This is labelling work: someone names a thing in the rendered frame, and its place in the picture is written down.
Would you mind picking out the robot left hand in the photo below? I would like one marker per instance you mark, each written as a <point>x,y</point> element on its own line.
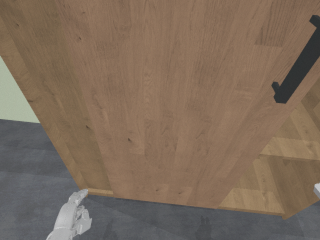
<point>69,213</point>

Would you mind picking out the left robot forearm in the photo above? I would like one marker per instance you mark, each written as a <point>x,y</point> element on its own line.
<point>60,234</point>

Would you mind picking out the wardrobe door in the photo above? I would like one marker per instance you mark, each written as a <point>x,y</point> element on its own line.
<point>179,92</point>
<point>37,32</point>

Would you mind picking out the handle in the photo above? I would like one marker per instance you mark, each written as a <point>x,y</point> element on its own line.
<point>301,67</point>

